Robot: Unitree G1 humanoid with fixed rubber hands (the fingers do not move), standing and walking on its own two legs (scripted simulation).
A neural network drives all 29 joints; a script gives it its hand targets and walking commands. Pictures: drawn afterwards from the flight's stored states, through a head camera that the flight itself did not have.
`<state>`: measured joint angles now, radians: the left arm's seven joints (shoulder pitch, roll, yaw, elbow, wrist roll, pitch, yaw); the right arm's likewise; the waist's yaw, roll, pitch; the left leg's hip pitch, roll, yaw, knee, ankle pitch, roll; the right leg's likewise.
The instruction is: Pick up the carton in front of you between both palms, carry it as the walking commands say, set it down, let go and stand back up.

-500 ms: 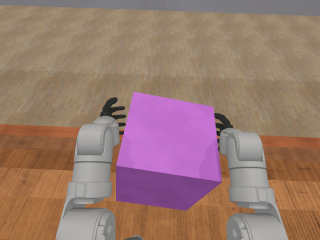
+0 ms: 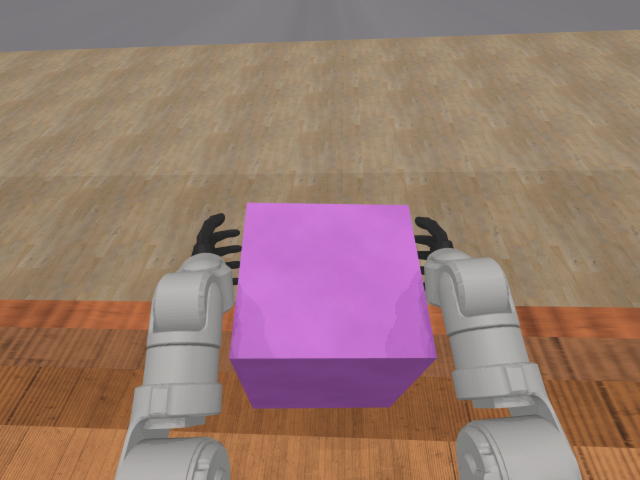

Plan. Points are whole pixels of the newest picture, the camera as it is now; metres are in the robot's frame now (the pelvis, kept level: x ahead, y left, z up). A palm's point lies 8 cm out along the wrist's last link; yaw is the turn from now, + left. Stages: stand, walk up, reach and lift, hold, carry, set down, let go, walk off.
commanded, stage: carry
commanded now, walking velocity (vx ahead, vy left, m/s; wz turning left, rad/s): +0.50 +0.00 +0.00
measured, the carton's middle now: (324, 314) +0.35 +0.03 +0.02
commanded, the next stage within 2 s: none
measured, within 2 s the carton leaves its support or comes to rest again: neither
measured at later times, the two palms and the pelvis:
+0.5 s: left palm (315, 181) +0.70 +0.07 -0.01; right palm (451, 200) +0.66 -0.20 -0.03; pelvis +0.33 -0.03 -0.17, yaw -1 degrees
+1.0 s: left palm (337, 197) +0.99 +0.04 -0.28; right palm (426, 197) +1.02 -0.24 -0.30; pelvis +0.66 -0.14 -0.35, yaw +0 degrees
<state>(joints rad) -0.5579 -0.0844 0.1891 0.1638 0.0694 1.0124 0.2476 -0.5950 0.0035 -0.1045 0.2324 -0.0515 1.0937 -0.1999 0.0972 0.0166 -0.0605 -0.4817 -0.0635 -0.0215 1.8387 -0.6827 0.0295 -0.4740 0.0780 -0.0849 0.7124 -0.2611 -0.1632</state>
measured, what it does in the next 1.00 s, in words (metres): goes down: left foot 0.17 m lower, then right foot 0.17 m lower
